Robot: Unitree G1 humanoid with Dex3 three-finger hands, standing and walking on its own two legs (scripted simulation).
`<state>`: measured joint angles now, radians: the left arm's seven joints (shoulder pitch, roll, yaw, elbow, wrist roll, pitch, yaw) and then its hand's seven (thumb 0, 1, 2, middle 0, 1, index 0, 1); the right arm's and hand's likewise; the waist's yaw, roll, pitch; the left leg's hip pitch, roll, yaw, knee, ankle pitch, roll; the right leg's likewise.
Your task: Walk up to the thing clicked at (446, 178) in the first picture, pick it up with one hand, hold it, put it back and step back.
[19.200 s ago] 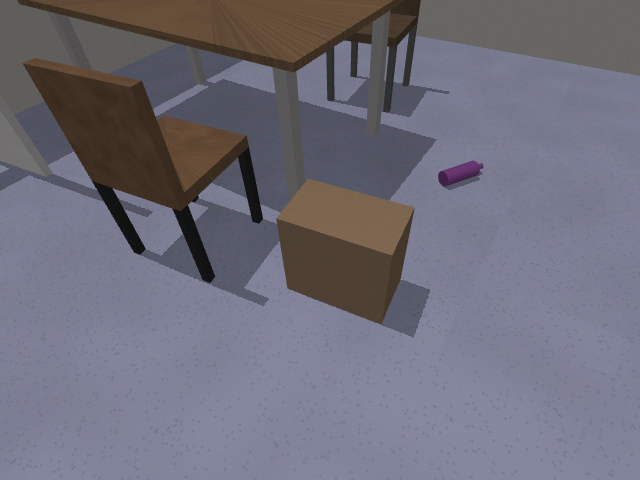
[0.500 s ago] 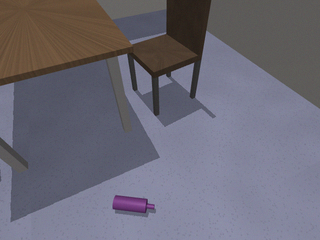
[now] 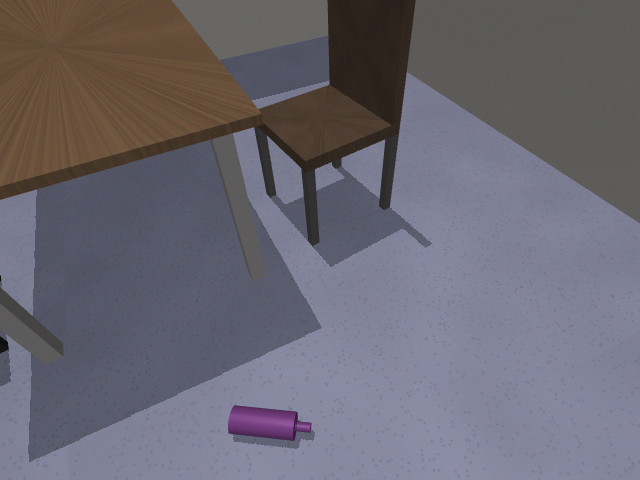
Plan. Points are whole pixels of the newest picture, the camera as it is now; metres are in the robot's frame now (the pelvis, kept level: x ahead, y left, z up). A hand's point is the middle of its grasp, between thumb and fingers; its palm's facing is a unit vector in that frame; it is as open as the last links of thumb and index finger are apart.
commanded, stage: walk up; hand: left
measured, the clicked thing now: (271, 423) +0.43 +0.22 -0.74
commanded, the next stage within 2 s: stand in 0.58 s
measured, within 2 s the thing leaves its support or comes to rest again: neither
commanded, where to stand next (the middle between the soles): +0.08 +0.03 m, yaw +1 degrees
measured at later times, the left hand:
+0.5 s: hand out of the picture +0.09 +0.25 -0.16, palm faces -0.03 -0.94 -0.33, open 7.4 cm
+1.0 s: hand out of the picture +0.11 +0.24 -0.16, palm faces -0.03 -0.94 -0.34, open 7.4 cm
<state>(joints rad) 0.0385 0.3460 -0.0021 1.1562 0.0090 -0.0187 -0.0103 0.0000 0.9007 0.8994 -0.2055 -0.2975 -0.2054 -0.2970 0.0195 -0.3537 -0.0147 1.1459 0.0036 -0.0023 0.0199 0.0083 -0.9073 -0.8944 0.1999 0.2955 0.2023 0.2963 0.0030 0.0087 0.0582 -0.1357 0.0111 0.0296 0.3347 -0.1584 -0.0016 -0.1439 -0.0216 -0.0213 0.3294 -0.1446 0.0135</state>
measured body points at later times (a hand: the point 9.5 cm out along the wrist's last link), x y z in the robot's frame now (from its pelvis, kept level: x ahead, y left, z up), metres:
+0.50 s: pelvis +0.01 +0.00 +0.00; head +0.03 +0.00 +0.45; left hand +0.09 +0.30 -0.13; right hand +0.08 -0.30 -0.14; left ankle +0.02 +0.12 -0.75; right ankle +0.02 -0.13 -0.75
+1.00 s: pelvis +0.02 -0.01 +0.00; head +0.04 -0.01 +0.45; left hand +0.11 +0.29 -0.13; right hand +0.11 -0.31 -0.13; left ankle +0.02 +0.12 -0.75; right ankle +0.02 -0.13 -0.75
